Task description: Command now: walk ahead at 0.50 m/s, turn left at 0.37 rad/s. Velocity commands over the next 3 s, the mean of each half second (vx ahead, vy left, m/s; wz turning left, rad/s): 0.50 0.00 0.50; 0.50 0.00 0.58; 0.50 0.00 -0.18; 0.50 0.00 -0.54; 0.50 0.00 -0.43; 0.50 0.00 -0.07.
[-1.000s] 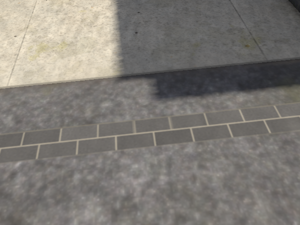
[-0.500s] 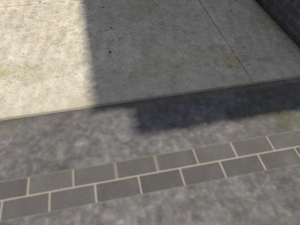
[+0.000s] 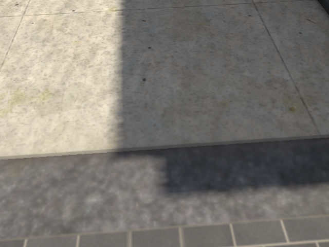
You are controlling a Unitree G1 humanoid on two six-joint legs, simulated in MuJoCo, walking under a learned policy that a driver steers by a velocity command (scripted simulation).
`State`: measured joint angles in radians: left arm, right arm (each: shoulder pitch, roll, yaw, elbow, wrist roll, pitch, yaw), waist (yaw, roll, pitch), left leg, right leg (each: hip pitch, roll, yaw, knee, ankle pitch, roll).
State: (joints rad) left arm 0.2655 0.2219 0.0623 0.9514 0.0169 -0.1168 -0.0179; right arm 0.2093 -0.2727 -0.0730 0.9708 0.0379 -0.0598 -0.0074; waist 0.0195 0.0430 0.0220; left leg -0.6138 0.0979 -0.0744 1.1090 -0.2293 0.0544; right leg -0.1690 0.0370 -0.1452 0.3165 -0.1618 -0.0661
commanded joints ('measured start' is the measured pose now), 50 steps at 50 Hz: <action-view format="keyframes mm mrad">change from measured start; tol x32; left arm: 1 -21 129 28 -44 5 -15 19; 36 -377 128 14 -303 -24 -15 7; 50 -44 128 22 -213 -6 -9 1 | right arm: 1 25 -31 -14 -42 -8 10 1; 50 79 -64 -19 -308 -10 21 2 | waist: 1 -30 -93 8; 13 16 -103 65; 19 -124 137 -399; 41 36 80 -149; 43 17 -416 -407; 50 -10 -134 -30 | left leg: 1 -105 36 -66 -76 138 -12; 12 -137 -18 124 -460 181 29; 16 307 -164 220 -515 71 120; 19 1045 247 -795 -791 -72 417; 25 472 76 -295 -876 306 264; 35 403 -5 -228 -826 205 160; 41 458 -34 -304 -498 323 92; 44 -169 -123 -138 203 -345 -17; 50 -46 -1 -46 52 -106 -30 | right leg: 1 41 -293 153 -198 210 -120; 11 268 -332 -45 -136 361 -77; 16 236 -306 -111 334 951 -13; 19 -577 14 200 1144 -452 86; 39 -298 -30 210 139 111 68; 43 574 -467 880 44 -112 -221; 50 25 -278 387 -129 31 -134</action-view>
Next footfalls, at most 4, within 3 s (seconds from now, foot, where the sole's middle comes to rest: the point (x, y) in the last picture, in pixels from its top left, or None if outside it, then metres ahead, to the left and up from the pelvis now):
0.34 left None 0.34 0.16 -0.78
0.82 right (161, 204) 0.68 0.08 -0.78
1.30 left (83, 194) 0.72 0.43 -0.78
1.80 right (123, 131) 1.09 0.29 -0.78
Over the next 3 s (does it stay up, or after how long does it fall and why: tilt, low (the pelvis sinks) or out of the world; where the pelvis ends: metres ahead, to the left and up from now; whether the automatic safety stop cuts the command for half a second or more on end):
stays up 1.54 0.33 0.00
